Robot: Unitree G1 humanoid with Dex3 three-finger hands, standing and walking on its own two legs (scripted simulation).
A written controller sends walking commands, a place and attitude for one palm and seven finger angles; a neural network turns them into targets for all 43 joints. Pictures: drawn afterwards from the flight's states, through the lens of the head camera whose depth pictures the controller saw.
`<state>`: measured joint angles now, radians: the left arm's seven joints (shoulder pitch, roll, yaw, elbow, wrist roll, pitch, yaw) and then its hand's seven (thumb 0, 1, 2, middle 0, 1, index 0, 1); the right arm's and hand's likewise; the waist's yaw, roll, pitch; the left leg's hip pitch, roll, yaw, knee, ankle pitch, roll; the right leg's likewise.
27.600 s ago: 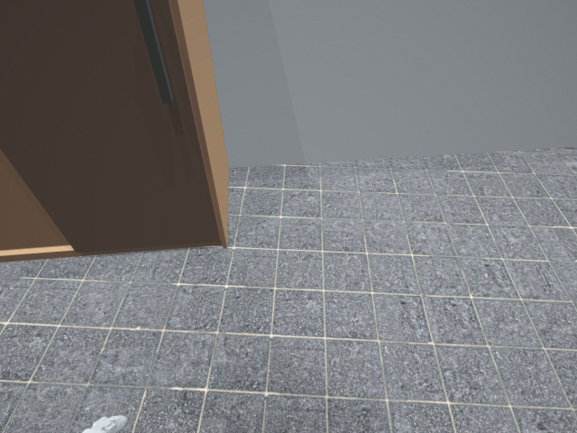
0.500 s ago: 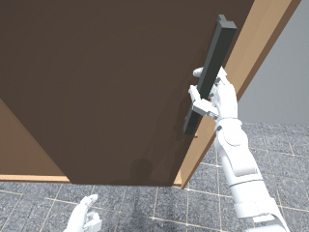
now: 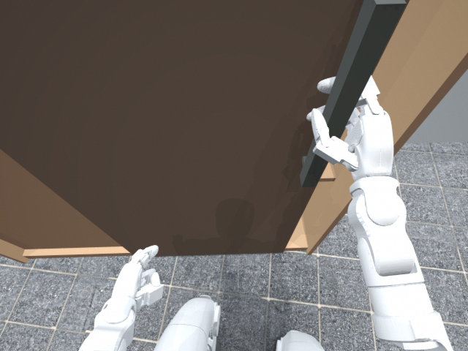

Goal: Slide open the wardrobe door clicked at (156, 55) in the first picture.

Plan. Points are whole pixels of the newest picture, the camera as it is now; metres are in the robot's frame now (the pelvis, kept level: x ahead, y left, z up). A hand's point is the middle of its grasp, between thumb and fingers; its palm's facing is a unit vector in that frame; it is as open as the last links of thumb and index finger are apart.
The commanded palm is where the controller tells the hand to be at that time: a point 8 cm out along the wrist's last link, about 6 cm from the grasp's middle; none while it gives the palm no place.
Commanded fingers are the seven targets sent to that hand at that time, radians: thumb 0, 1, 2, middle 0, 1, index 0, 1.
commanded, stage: step sideways, sliding the door along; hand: right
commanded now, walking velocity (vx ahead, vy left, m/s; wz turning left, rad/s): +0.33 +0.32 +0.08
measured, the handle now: (329, 111) +0.42 -0.12 +0.15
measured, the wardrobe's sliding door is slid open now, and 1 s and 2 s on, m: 0.10 0.34 0.43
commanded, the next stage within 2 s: stop walking and hold the door there in 1.70 s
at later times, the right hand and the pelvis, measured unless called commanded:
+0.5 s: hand (264, 137) +0.38 -0.03 +0.15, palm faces +0.22 +0.98 -0.04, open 6.5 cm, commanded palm +0.35 +0.00 +0.15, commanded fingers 0.00 -0.90 -0.90 0.45 1.40 0.45 1.40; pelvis +0.02 +0.15 -0.01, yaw -6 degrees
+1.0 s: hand (142, 138) +0.37 +0.14 +0.15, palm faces +0.28 +0.96 -0.08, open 6.2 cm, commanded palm +0.34 +0.16 +0.14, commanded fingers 0.00 -0.90 -0.90 0.45 1.40 0.45 1.40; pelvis +0.03 +0.30 -0.01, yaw -3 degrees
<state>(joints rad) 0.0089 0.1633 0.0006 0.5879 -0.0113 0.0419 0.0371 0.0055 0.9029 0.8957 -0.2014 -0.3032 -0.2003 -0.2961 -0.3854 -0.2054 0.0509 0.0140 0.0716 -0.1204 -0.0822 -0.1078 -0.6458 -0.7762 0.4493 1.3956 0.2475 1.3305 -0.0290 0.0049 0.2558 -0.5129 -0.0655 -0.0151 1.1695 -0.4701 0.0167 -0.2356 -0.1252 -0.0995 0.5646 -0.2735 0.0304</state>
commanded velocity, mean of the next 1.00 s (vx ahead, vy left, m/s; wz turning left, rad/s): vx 0.00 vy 0.30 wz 0.15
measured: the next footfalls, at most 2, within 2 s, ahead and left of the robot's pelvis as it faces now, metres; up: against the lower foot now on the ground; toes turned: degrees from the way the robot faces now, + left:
left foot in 0.24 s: +0.10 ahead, +0.31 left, +0.00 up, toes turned +1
right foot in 0.42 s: +0.07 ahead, +0.03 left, +0.00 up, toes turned -12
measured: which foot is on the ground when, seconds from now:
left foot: up 0.00-0.22, down 0.24-0.42, up 0.44-0.84, down 0.86-1.00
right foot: down 0.00-0.24, up 0.26-0.40, down 0.42-0.88, up 0.90-1.00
